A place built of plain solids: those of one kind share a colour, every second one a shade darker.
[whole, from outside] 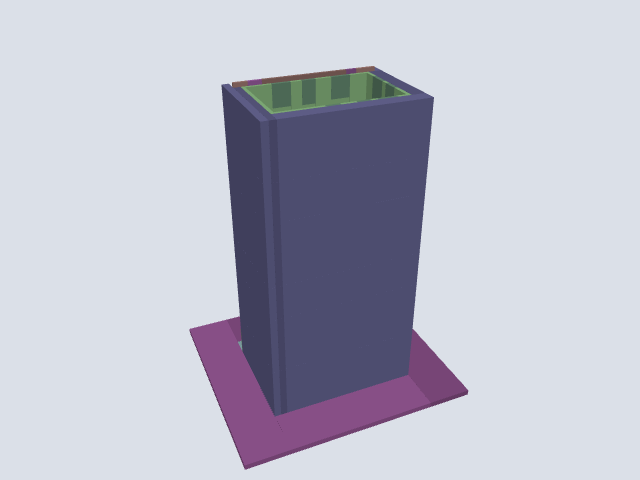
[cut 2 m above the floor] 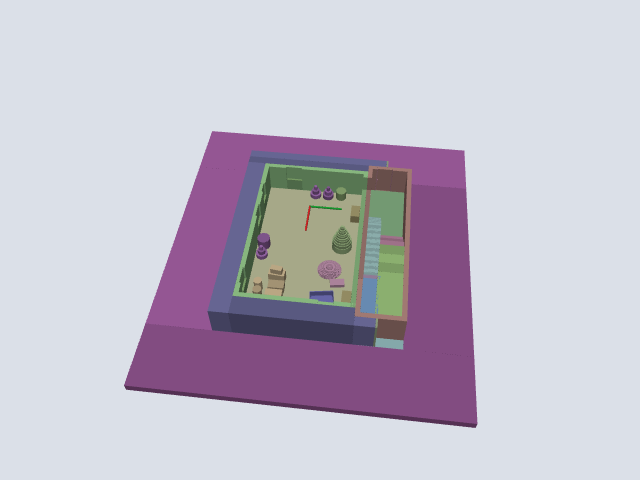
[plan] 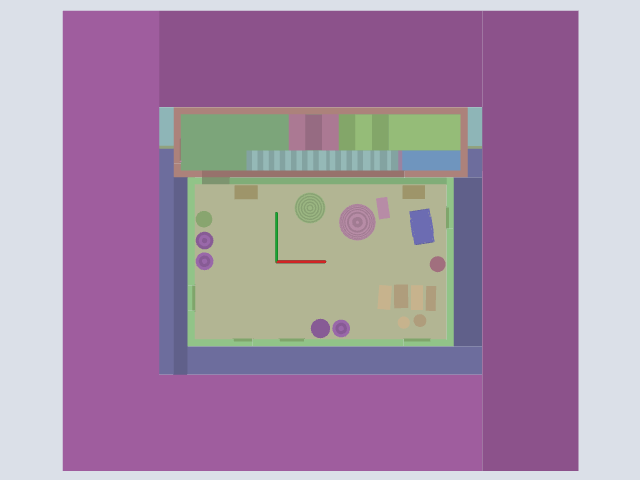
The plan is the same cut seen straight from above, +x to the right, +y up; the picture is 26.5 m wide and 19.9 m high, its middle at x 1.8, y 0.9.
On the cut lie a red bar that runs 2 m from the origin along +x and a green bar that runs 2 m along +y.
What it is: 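A harbour's pilots' and signal tower of tall halls, each with a gallery across one end; two of its long stairs turn on winders round a masonry block, nothing at their outer side; a gallery's edge bare for a stretch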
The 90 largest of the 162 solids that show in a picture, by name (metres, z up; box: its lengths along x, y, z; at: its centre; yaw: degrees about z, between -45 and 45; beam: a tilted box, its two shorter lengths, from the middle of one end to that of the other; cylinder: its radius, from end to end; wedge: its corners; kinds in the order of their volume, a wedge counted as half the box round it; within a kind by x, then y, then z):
{
 "wall_fill_1": {"box": [0.6, 9.37, 5.36], "at": [-4.57, 0.0, 2.33]},
 "wall_fill_2": {"box": [0.6, 9.37, 5.3], "at": [-4.57, 0.0, 7.66]},
 "wall_fill_3": {"box": [0.6, 9.37, 3.11], "at": [-4.57, 0.0, 11.87]},
 "wall_fill_4": {"box": [0.6, 9.37, 5.59], "at": [-4.57, 0.0, 16.21]},
 "wall_fill_5": {"box": [0.6, 9.37, 3.19], "at": [-4.57, 0.0, 20.6]},
 "wall_fill_6": {"box": [0.6, 9.37, 4.55], "at": [-4.57, 0.0, 24.47]},
 "wall_fill_7": {"box": [0.57, 8.18, 5.36], "at": [-3.98, -0.59, 2.33]},
 "wall_fill_8": {"box": [0.57, 8.18, 5.3], "at": [-3.98, -0.59, 7.66]},
 "wall_fill_9": {"box": [0.57, 8.18, 3.11], "at": [-3.98, -0.59, 11.87]},
 "wall_fill_10": {"box": [0.57, 8.18, 5.59], "at": [-3.98, -0.59, 16.21]},
 "wall_fill_11": {"box": [0.57, 8.18, 3.19], "at": [-3.98, -0.59, 20.6]},
 "wall_fill_12": {"box": [0.57, 8.18, 4.55], "at": [-3.98, -0.59, 24.47]},
 "wall_fill_13": {"box": [12.22, 1.17, 5.36], "at": [2.41, -4.1, 2.33]},
 "wall_fill_14": {"box": [12.22, 1.17, 5.3], "at": [2.41, -4.1, 7.66]},
 "wall_fill_15": {"box": [12.22, 1.17, 3.11], "at": [2.41, -4.1, 11.87]},
 "wall_fill_16": {"box": [12.22, 1.17, 5.59], "at": [2.41, -4.1, 16.21]},
 "wall_fill_17": {"box": [12.22, 1.17, 3.19], "at": [2.41, -4.1, 20.6]},
 "wall_fill_18": {"box": [12.22, 1.17, 4.55], "at": [2.41, -4.1, 24.47]},
 "wall_fill_19": {"box": [1.17, 7.01, 5.36], "at": [7.93, -0.01, 2.33]},
 "wall_fill_20": {"box": [1.17, 7.01, 4.55], "at": [7.93, -0.01, 24.47]},
 "wall_fill_21": {"box": [0.6, 1.19, 5.36], "at": [8.22, 4.09, 2.33]},
 "ground_garden_1": {"box": [4.0, 19.09, 0.5], "at": [-6.87, 0.86, -0.27]},
 "ground_garden_2": {"box": [13.39, 4.0, 0.5], "at": [1.83, -6.68, -0.27]},
 "ground_garden_3": {"box": [13.39, 4.0, 0.5], "at": [1.83, 8.41, -0.27]},
 "ground_garden_4": {"box": [4.0, 19.09, 0.5], "at": [10.52, 0.86, -0.27]},
 "wall_yard_1": {"box": [0.26, 1.05, 2.1], "at": [-4.14, 4.6, 1.05]},
 "wall_yard_2": {"box": [0.3, 0.58, 2.98], "at": [-4.12, 3.79, 1.34]},
 "wall_yard_3": {"box": [0.3, 1.28, 2.98], "at": [-4.12, 5.77, 1.34]},
 "wall_yard_4": {"box": [1.17, 0.29, 27.25], "at": [-3.68, 3.64, 13.48]},
 "wall_yard_5": {"box": [7.26, 0.29, 27.25], "at": [1.68, 3.64, 13.48]},
 "wall_yard_6": {"box": [12.19, 0.3, 3.05], "at": [1.83, 6.26, 1.37]},
 "wall_yard_7": {"box": [0.9, 0.29, 5.51], "at": [5.76, 3.64, 2.61]},
 "wall_yard_8": {"box": [1.71, 0.29, 27.25], "at": [7.07, 3.64, 13.48]},
 "wall_yard_9": {"box": [0.3, 2.91, 3.05], "at": [7.77, 4.95, 1.37]},
 "wall_1": {"box": [0.3, 1.47, 5.36], "at": [-3.54, -2.77, 2.33]},
 "wall_2": {"box": [0.3, 7.01, 4.55], "at": [-3.54, -0.01, 24.47]},
 "wall_3": {"box": [0.3, 4.48, 5.36], "at": [-3.54, 1.26, 2.33]},
 "wall_4": {"box": [0.6, 0.29, 5.36], "at": [-3.39, 3.35, 2.33]},
 "wall_5": {"box": [1.92, 0.3, 5.36], "at": [-2.73, -3.36, 2.33]},
 "wall_6": {"box": [2.44, 0.29, 4.55], "at": [-2.47, 3.35, 24.47]},
 "wall_7": {"box": [4.14, 0.3, 4.55], "at": [-1.62, -3.36, 24.47]},
 "wall_8": {"box": [1.14, 0.3, 5.36], "at": [-0.44, -3.36, 2.33]},
 "wall_9": {"box": [0.94, 0.29, 4.55], "at": [0.81, 3.35, 24.47]},
 "wall_10": {"box": [9.3, 0.29, 5.36], "at": [2.7, 3.35, 2.33]},
 "wall_11": {"box": [1.37, 0.29, 4.55], "at": [3.15, 3.35, 24.47]},
 "wall_12": {"box": [4.14, 0.3, 5.36], "at": [3.21, -3.36, 2.33]},
 "wall_13": {"box": [1.69, 0.2, 1.45], "at": [4.68, 3.4, 24.17]},
 "wall_14": {"box": [1.83, 0.29, 4.55], "at": [6.43, 3.35, 24.47]},
 "wall_15": {"box": [0.98, 0.3, 5.36], "at": [6.86, -3.36, 2.33]},
 "wall_16": {"box": [0.3, 2.1, 4.55], "at": [7.2, -2.46, 24.47]},
 "wall_17": {"box": [0.3, 4.88, 5.36], "at": [7.2, -1.07, 2.33]},
 "wall_18": {"box": [0.3, 0.55, 4.55], "at": [7.2, 0.26, 24.47]},
 "wall_19": {"box": [0.3, 1.36, 4.55], "at": [7.2, 2.82, 24.47]},
 "wall_20": {"box": [0.3, 1.25, 5.36], "at": [7.2, 2.87, 2.33]},
 "wall_terr_1": {"box": [0.69, 1.49, 2.13], "at": [2.92, 5.36, 1.01]},
 "wall_terr_2": {"box": [0.69, 1.49, 2.7], "at": [3.61, 5.36, 1.3]},
 "wall_terr_3": {"box": [0.69, 1.49, 3.28], "at": [4.3, 5.36, 1.59]},
 "wall_terr_4": {"box": [2.98, 1.49, 3.85], "at": [6.13, 5.36, 1.88]},
 "floor_1": {"box": [10.45, 6.42, 0.35], "at": [1.83, 0.0, -0.18]},
 "step_1": {"box": [0.31, 0.83, 1.97], "at": [0.98, 4.2, 0.93]},
 "step_2": {"box": [0.31, 0.83, 2.16], "at": [1.21, 4.2, 1.03]},
 "step_3": {"box": [0.31, 0.83, 2.35], "at": [1.44, 4.2, 1.12]},
 "step_4": {"box": [0.31, 0.83, 2.54], "at": [1.67, 4.2, 1.22]},
 "step_5": {"box": [0.31, 0.83, 2.73], "at": [1.9, 4.2, 1.32]},
 "step_6": {"box": [0.31, 0.83, 2.92], "at": [2.13, 4.2, 1.41]},
 "step_7": {"box": [0.31, 0.83, 3.11], "at": [2.36, 4.2, 1.51]},
 "step_8": {"box": [0.31, 0.83, 3.31], "at": [2.59, 4.2, 1.6]},
 "step_9": {"box": [0.31, 0.83, 3.5], "at": [2.82, 4.2, 1.7]},
 "step_10": {"box": [0.31, 0.83, 3.69], "at": [3.05, 4.2, 1.79]},
 "step_11": {"box": [0.31, 0.83, 3.88], "at": [3.28, 4.2, 1.89]},
 "step_12": {"box": [0.31, 0.83, 4.07], "at": [3.51, 4.2, 1.99]},
 "step_13": {"box": [0.31, 0.83, 4.26], "at": [3.74, 4.2, 2.08]},
 "step_14": {"box": [0.31, 0.83, 4.45], "at": [3.97, 4.2, 2.18]},
 "step_15": {"box": [0.31, 0.83, 4.65], "at": [4.2, 4.2, 2.27]},
 "step_16": {"box": [0.31, 0.83, 4.84], "at": [4.43, 4.2, 2.37]},
 "step_17": {"box": [0.31, 0.83, 5.03], "at": [4.66, 4.2, 2.46]},
 "step_18": {"box": [0.31, 0.83, 5.22], "at": [4.89, 4.2, 2.56]},
 "wall_over_yard_1": {"box": [1.14, 0.29, 24.6], "at": [-2.52, 3.64, 14.8]},
 "wall_over_yard_2": {"box": [0.9, 0.29, 19.24], "at": [5.76, 3.64, 17.48]},
 "wall_pier_out_1": {"box": [2.41, 0.83, 5.16], "at": [6.42, 4.2, 2.53]},
 "floor_yard_1": {"box": [11.59, 2.33, 0.35], "at": [1.83, 4.95, -0.18]},
 "wall_head_1": {"box": [1.59, 0.29, 1.95], "at": [-0.46, 3.35, 25.78]},
 "wall_head_2": {"box": [1.19, 0.29, 2.0], "at": [1.87, 3.35, 25.75]},
 "wall_head_3": {"box": [1.69, 0.29, 1.86], "at": [4.68, 3.35, 25.82]},
 "wall_head_4": {"box": [0.3, 1.39, 2.02], "at": [7.2, -0.71, 25.74]},
 "wall_head_5": {"box": [0.3, 1.61, 2.06], "at": [7.2, 1.34, 25.72]},
 "floor_quay_1": {"box": [0.6, 2.63, 0.5], "at": [-4.57, 5.1, -0.27]},
 "floor_quay_2": {"box": [0.6, 2.63, 0.5], "at": [8.22, 5.1, -0.27]},
 "floor_hda_1": {"box": [0.24, 0.83, 5.41], "at": [5.09, 4.2, 2.66]},
 "store_buoy_1": {"cylinder": 0.64, "from": [1.39, 2.23, -0.02], "to": [1.39, 2.23, 0.47]}
}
